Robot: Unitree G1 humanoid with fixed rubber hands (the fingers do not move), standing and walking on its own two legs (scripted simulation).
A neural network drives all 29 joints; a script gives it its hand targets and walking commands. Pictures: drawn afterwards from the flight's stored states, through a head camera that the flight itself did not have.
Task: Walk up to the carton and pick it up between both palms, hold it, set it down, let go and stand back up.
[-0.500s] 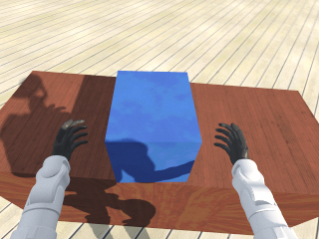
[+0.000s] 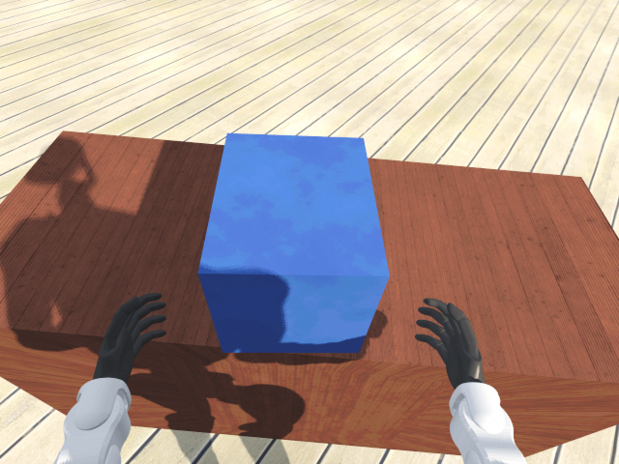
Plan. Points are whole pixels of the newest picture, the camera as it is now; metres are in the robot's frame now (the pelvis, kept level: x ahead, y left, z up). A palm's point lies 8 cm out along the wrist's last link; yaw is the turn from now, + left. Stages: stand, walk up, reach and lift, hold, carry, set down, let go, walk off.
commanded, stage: set down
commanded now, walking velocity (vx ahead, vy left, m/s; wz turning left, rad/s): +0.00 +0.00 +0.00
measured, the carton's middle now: (293, 244) +0.43 +0.06 +0.00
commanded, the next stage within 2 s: let go in 1.26 s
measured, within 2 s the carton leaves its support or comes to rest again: neither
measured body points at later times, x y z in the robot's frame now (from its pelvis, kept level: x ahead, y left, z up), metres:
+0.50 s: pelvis +0.01 +0.01 +0.00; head -0.01 +0.03 +0.45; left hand +0.20 +0.25 -0.05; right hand +0.21 -0.19 -0.04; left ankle +0.02 +0.13 -0.74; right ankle -0.03 -0.11 -0.74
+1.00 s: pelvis +0.01 +0.00 +0.00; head +0.00 +0.01 +0.45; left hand +0.18 +0.24 -0.08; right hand +0.18 -0.22 -0.07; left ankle +0.02 +0.13 -0.74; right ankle -0.03 -0.11 -0.74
